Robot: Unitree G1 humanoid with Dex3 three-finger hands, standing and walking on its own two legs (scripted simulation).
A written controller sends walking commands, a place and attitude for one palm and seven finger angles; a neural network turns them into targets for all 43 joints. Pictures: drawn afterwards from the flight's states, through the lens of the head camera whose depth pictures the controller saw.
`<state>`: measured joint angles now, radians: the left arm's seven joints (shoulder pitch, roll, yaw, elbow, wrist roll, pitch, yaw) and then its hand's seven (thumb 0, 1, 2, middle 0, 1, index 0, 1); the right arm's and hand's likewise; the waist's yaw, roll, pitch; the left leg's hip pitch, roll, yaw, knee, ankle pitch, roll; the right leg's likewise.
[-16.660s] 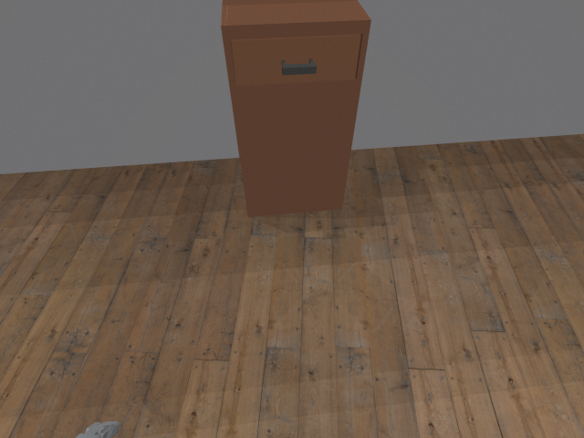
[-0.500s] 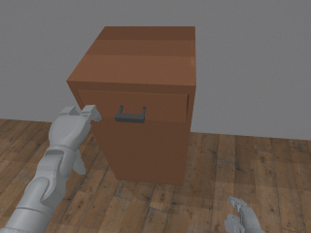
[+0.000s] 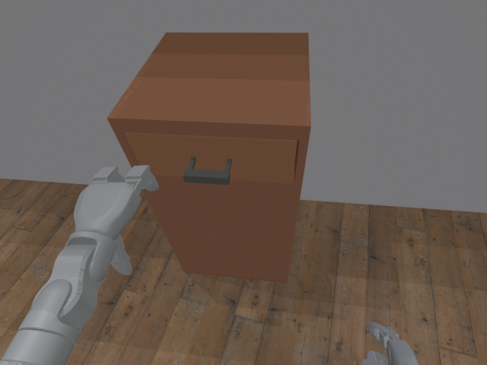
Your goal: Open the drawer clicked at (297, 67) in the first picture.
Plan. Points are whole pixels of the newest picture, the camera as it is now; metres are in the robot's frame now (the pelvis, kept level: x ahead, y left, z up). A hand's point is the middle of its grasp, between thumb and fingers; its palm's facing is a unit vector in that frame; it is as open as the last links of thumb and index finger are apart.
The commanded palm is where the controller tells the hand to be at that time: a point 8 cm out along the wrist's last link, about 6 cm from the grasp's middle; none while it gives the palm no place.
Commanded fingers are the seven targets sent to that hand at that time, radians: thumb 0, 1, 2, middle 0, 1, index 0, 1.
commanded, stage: move the hooked fingers above the handle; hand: left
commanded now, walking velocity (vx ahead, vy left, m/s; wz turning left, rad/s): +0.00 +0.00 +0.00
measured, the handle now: (208, 169) +0.53 +0.16 -0.04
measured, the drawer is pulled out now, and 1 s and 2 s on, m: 0.00 0.00 0.00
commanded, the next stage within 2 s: none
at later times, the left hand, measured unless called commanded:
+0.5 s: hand (158, 201) +0.37 +0.21 +0.05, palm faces +0.00 -0.07 -1.00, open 13.8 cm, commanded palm +0.34 +0.22 +0.11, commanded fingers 0.00 -0.50 0.30 -0.30 -1.20 -0.30 -1.20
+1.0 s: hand (183, 183) +0.43 +0.18 +0.03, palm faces -0.03 -0.06 -1.00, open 13.8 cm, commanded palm +0.41 +0.19 +0.10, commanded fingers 0.00 -0.50 0.30 -0.30 -1.20 -0.30 -1.20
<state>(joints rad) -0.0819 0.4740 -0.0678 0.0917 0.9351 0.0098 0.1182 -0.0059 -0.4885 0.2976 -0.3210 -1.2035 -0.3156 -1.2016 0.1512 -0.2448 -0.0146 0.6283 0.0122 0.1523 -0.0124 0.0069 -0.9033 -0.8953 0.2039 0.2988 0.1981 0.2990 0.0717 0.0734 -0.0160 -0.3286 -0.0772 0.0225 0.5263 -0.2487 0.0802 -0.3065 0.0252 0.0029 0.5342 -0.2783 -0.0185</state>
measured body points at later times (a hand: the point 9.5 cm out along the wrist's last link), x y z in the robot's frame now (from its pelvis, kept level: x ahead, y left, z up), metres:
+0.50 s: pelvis +0.01 -0.02 +0.00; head +0.05 -0.04 +0.44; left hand +0.36 +0.21 +0.11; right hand +0.16 -0.27 -0.13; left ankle +0.01 +0.06 -0.73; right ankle +0.00 -0.11 -0.73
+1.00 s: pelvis +0.03 -0.02 -0.01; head +0.08 -0.05 +0.44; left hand +0.42 +0.18 +0.09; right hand +0.15 -0.28 -0.14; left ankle +0.01 +0.06 -0.73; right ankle +0.00 -0.11 -0.73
